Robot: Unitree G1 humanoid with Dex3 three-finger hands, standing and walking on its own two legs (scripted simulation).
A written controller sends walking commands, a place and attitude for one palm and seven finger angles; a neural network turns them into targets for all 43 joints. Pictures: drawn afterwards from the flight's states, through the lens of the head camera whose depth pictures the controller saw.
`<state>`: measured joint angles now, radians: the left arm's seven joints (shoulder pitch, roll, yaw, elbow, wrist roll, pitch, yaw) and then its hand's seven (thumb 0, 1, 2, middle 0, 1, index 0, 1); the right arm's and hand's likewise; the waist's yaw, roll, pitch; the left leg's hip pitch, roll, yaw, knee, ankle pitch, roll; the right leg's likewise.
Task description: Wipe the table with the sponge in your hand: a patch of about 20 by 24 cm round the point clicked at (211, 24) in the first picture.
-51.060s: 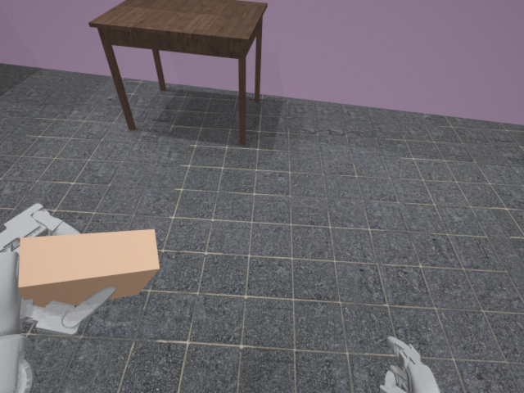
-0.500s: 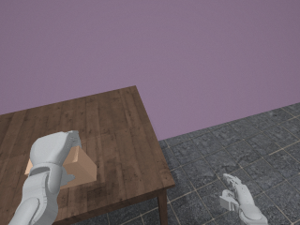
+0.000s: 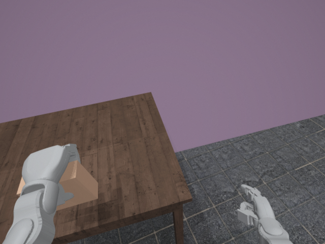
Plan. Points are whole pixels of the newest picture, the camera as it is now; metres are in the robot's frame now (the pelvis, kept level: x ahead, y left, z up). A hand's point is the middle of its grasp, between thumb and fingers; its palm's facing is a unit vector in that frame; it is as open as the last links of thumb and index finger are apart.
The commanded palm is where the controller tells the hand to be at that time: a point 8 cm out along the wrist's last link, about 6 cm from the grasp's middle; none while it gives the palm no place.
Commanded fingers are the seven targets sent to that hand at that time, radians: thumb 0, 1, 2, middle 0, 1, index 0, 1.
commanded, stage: bring the sponge back beside the body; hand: left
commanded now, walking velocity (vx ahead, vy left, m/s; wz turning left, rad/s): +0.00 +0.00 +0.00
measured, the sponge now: (66, 191) +0.21 +0.29 +0.04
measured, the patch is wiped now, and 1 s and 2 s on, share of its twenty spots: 1.00 1.00 1.00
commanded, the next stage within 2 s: step back with the hand held close in 0.98 s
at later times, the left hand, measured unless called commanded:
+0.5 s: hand (51, 185) +0.18 +0.28 +0.11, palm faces +0.06 -0.11 -0.99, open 9.0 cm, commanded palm +0.15 +0.28 +0.18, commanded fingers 0.00 0.10 1.30 -1.20 -1.60 -1.20 -1.60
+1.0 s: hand (41, 188) +0.17 +0.29 +0.12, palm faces +0.10 -0.09 -0.99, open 9.0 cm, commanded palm +0.14 +0.29 +0.18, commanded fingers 0.00 0.10 1.30 -1.20 -1.60 -1.20 -1.60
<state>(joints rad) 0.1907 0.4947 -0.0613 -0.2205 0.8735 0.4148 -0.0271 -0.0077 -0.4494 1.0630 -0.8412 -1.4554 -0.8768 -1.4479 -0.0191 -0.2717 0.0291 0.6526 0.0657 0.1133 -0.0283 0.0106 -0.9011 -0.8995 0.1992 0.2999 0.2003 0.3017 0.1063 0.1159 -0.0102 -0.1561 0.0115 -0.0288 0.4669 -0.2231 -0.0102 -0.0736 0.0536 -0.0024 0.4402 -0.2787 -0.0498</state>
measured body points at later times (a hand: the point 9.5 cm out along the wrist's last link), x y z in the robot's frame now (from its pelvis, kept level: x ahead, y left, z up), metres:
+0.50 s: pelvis -0.01 +0.01 +0.00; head -0.05 -0.04 +0.45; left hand +0.18 +0.28 +0.16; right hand +0.25 -0.20 -0.06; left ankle +0.02 +0.13 -0.74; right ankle -0.02 -0.09 -0.74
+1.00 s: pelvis -0.01 +0.01 +0.00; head -0.06 -0.03 +0.44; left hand +0.16 +0.29 +0.17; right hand +0.24 -0.19 -0.06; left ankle +0.02 +0.13 -0.74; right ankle -0.02 -0.09 -0.74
